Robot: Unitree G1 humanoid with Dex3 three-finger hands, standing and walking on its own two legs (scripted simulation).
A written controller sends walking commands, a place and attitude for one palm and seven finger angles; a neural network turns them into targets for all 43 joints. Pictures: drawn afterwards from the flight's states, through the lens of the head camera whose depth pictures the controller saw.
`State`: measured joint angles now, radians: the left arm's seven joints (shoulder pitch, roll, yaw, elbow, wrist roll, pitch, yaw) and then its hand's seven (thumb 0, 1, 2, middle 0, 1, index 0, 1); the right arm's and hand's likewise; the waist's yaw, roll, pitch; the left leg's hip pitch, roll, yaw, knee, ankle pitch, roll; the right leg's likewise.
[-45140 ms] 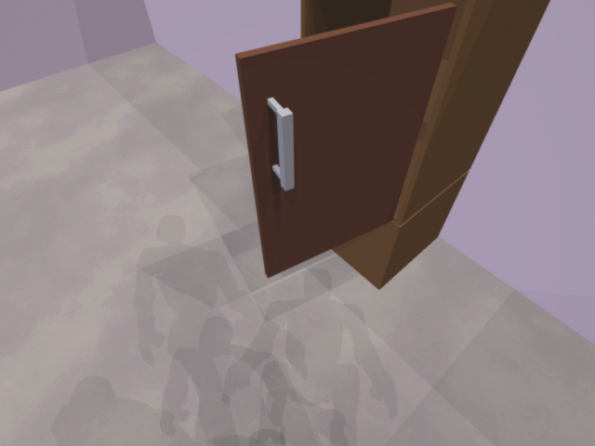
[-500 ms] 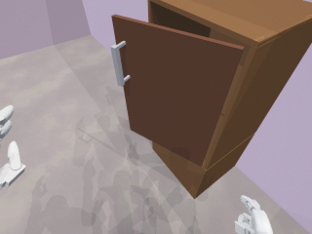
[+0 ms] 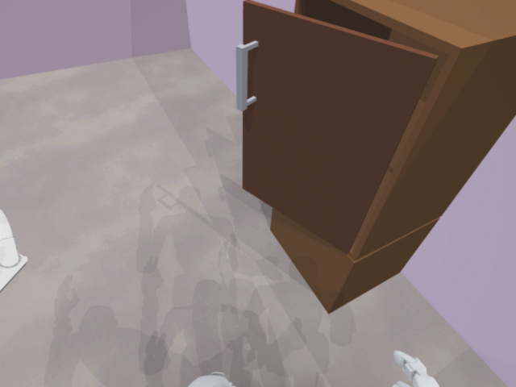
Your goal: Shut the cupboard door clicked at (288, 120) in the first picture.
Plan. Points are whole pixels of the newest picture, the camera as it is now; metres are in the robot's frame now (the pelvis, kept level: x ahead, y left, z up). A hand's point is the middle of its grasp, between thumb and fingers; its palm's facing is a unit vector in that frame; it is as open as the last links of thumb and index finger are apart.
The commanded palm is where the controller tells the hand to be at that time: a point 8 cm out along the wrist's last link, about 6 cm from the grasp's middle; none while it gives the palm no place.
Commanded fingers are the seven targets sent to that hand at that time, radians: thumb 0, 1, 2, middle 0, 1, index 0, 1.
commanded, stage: step back with the hand held close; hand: left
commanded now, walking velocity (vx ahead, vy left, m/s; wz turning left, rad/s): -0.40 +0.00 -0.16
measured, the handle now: (247, 76) +0.77 +0.08 +0.12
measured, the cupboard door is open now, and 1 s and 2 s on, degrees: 22 22 22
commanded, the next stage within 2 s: stop stepping back and stand still in 0.22 s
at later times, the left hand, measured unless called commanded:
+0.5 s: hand out of the picture +0.12 +0.24 +0.20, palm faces +0.28 -0.85 -0.45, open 7.4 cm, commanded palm +0.07 +0.30 +0.20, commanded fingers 0.00 0.90 0.90 -0.20 -0.30 -0.20 -0.30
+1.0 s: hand out of the picture +0.07 +0.29 +0.23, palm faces +0.23 -0.80 -0.55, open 7.4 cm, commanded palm +0.05 +0.36 +0.20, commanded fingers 0.00 0.90 0.90 -0.20 -0.30 -0.20 -0.30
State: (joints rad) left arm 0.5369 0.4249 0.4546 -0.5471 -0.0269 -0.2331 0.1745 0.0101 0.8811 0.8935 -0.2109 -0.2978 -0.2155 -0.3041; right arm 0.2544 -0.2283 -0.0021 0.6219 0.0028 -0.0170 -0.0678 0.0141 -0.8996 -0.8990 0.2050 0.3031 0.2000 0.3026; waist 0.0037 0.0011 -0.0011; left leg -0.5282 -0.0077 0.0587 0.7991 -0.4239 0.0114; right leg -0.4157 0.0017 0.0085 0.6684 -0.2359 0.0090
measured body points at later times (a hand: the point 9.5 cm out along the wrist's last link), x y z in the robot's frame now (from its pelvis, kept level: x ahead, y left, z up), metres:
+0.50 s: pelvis -0.11 +0.02 +0.01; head -0.11 +0.04 +0.46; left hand +0.10 +0.29 +0.23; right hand +0.03 -0.22 -0.07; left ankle +0.06 +0.11 -0.71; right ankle -0.18 -0.11 -0.71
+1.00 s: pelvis -0.15 +0.09 +0.02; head -0.16 +0.10 +0.47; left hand +0.05 +0.34 +0.26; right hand -0.05 -0.16 -0.08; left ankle -0.06 +0.17 -0.66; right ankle -0.20 +0.04 -0.71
